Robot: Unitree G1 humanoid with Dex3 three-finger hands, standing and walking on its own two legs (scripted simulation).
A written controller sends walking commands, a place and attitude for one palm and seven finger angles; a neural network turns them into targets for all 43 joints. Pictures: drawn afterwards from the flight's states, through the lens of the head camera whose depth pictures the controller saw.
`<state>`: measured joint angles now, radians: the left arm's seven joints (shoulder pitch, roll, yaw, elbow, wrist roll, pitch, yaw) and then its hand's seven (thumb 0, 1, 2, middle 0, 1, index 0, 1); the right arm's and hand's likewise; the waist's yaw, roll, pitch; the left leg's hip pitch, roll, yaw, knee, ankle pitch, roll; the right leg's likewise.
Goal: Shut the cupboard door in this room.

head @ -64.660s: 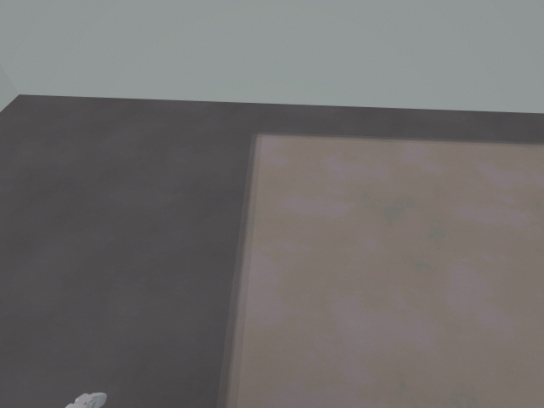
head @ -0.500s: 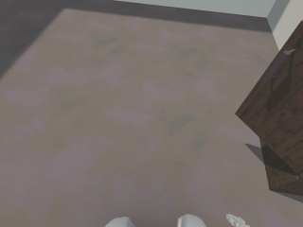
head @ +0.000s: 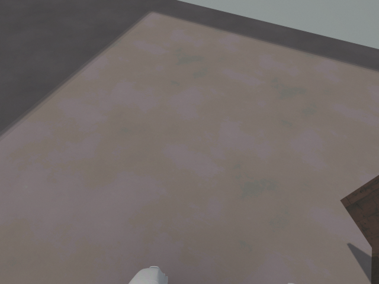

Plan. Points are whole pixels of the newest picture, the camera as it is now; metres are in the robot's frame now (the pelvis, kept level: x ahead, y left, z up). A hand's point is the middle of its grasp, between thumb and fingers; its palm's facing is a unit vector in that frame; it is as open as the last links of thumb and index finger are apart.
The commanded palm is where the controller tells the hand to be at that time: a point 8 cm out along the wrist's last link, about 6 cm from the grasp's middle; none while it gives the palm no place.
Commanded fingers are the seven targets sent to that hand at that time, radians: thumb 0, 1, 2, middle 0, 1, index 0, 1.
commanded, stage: turn to face it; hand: left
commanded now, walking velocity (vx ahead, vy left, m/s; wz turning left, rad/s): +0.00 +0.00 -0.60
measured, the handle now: out of the picture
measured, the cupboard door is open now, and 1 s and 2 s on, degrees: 41 41 41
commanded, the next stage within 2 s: take the last steps up to it in 1.94 s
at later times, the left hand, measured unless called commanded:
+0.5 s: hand (109, 281) +0.13 +0.21 -0.18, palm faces -0.19 -0.95 -0.24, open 7.4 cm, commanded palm none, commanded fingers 0.00 0.90 0.90 -0.20 -0.30 -0.20 -0.30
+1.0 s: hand (162, 224) +0.26 +0.10 -0.15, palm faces -0.58 -0.76 -0.29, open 7.4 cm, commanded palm none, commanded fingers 0.00 0.90 0.90 -0.20 -0.30 -0.20 -0.30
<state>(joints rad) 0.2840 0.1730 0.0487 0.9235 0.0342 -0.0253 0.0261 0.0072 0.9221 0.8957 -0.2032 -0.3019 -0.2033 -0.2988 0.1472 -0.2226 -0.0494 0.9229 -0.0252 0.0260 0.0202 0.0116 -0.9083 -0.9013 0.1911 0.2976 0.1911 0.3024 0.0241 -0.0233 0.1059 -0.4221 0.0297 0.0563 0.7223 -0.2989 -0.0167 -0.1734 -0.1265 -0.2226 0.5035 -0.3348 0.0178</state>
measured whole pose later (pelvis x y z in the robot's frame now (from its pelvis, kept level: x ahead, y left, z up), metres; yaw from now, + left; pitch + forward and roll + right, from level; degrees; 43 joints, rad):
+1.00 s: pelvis +0.03 +0.01 -0.01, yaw -36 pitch +0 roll -1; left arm 0.11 0.23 0.05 0.83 0.03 0.04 -0.01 0.01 0.91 0.90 -0.20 -0.30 -0.20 -0.30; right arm 0.23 -0.29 -0.05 0.93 -0.02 0.07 -0.02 0.01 -0.90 -0.90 0.20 0.30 0.20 0.30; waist -0.03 0.06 0.11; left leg -0.44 0.11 0.06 1.05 -0.51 -0.07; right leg -0.29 0.01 -0.01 0.60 -0.31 0.00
